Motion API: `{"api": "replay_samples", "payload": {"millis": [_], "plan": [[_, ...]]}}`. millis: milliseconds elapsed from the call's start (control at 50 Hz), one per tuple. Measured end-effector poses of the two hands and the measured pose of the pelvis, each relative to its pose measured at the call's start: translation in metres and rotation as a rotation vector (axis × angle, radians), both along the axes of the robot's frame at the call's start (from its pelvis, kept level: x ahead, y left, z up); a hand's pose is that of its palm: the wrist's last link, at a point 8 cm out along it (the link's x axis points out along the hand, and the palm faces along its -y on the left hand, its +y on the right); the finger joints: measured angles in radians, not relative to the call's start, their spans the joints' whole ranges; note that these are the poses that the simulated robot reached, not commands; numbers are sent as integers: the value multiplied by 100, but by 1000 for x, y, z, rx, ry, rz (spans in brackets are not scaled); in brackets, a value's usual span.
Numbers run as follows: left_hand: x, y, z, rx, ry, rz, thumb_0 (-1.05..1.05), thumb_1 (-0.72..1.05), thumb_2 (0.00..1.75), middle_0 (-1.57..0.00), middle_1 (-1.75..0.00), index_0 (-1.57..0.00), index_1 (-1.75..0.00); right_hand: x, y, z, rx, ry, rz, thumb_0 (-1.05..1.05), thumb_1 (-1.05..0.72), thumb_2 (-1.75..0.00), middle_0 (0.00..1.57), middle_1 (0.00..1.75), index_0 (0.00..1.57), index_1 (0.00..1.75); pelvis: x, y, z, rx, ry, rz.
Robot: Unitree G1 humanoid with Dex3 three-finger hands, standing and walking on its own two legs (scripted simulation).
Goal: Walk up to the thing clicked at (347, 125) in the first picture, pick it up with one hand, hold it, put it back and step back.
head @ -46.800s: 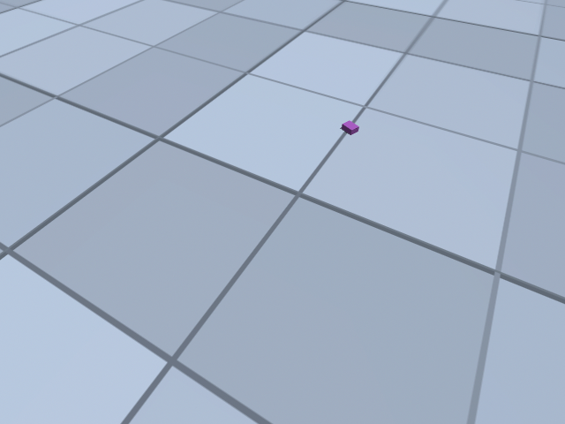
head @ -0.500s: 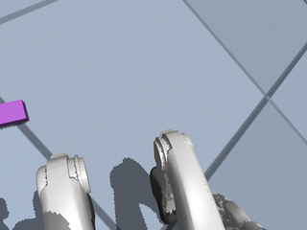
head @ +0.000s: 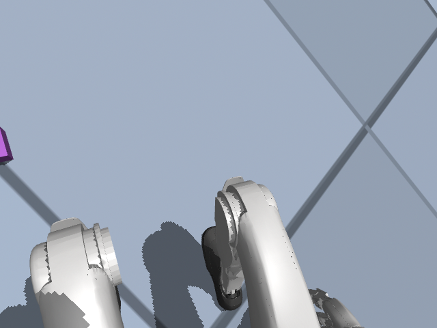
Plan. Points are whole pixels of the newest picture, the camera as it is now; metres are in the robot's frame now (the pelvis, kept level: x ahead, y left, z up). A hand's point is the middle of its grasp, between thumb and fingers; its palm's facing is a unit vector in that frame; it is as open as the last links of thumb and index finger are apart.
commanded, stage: home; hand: left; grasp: from above
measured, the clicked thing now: out of the picture +0.49 +0.34 -0.30
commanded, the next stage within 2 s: none
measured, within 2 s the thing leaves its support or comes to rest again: neither
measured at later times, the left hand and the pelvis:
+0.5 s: hand out of the picture +0.37 +0.32 +0.00, palm faces -0.32 -0.55 -0.77, open 8.7 cm; pelvis +0.01 +0.00 +0.12, yaw +4 degrees
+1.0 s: hand out of the picture +0.25 +0.24 +0.22, palm faces +0.12 -0.93 -0.34, open 7.4 cm; pelvis +0.04 -0.01 +0.30, yaw +9 degrees
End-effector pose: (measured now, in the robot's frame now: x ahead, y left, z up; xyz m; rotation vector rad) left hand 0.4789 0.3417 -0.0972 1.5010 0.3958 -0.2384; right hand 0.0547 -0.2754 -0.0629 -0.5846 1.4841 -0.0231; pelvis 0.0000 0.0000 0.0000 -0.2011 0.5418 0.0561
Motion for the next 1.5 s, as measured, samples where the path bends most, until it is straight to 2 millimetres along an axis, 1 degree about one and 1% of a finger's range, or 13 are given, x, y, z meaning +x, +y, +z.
{"api": "replay_samples", "payload": {"millis": [80, 180, 260, 340, 420, 540, 660, 760, 840, 940, 1200, 1360, 1500], "plan": [[13, 3, 9, 29, -60, 53, 0, -35, 88, -22, -86, -22, -86, -4, 7, -5, 28, -14, -37, 1, -90, -90, 21, 30, 20, 30, 5, 1, -1, 1, 24, -4], [15, 16, 35, 55, -69, 157, 0, -24, 86, -24, -73, -23, -74, -1, 15, -6, 84, -26, -83, 1, -89, -90, 21, 30, 20, 30, 10, 1, 10, 8, 62, 1], [1, 25, 60, 33, -9, 234, 0, -9, 84, -23, -62, -22, -64, 8, 19, 0, 133, -35, -112, 1, -89, -90, 21, 30, 20, 30, 13, 2, 30, 19, 91, 9], [-30, 25, 91, -67, 36, 300, 0, 12, 82, -23, -51, -22, -52, 27, 20, 16, 161, -56, -117, 1, -90, -90, 21, 30, 20, 30, 16, 2, 58, 35, 99, 18], [-69, 15, 121, -238, 70, 358, 0, 38, 82, -22, -41, -21, -42, 58, 16, 42, 159, -125, -84, 1, -90, -90, 21, 30, 20, 30, 15, 0, 89, 49, 95, 23], [-123, -5, 171, -465, 31, 413, 0, 69, 86, -22, -33, -22, -34, 117, 12, 92, 142, -307, -16, 1, -90, -90, 21, 30, 20, 30, 13, -5, 131, 65, 62, 40], [-169, -17, 217, -600, -2, 549, 1, 83, 88, -22, -31, -22, -32, 169, 26, 150, 182, -513, 39, 1, -91, -90, 20, 30, 20, 30, 10, -8, 173, 81, 8, 56], [-205, -34, 254, -727, 28, 685, 1, 87, 89, -21, -30, -22, -31, 193, 46, 198, 237, -633, 54, 1, -91, -90, 20, 30, 20, 30, 14, -10, 214, 97, -38, 70], [-225, -49, 284, -829, 48, 778, 1, 88, 89, -21, -30, -21, -31, 200, 58, 234, 266, -695, 46, 1, -90, -90, 21, 30, 20, 30, 21, -10, 245, 110, -77, 81], [-240, -59, 322, -916, 54, 878, 1, 89, 89, -21, -30, -21, -31, 196, 64, 272, 274, -729, 17, 1, -90, -90, 21, 30, 20, 30, 32, -9, 281, 123, -129, 92], [-268, -81, 424, -1091, 55, 1034, 1, 90, 89, -21, -30, -21, -30, 172, 54, 356, 206, -785, -71, 2, -90, -90, 21, 30, 20, 30, 66, -4, 365, 153, -271, 110], [-285, -94, 471, -1116, 41, 1018, 1, 90, 89, -21, -30, -21, -30, 191, 51, 392, 209, -889, -65, 2, -90, -90, 21, 30, 20, 30, 81, -4, 392, 170, -331, 118], [-295, -98, 479, -1121, 43, 1030, 1, 90, 89, -20, -30, -21, -30, 220, 57, 407, 244, -968, -10, 2, -90, -90, 21, 30, 20, 30, 86, -6, 398, 183, -353, 127]]}}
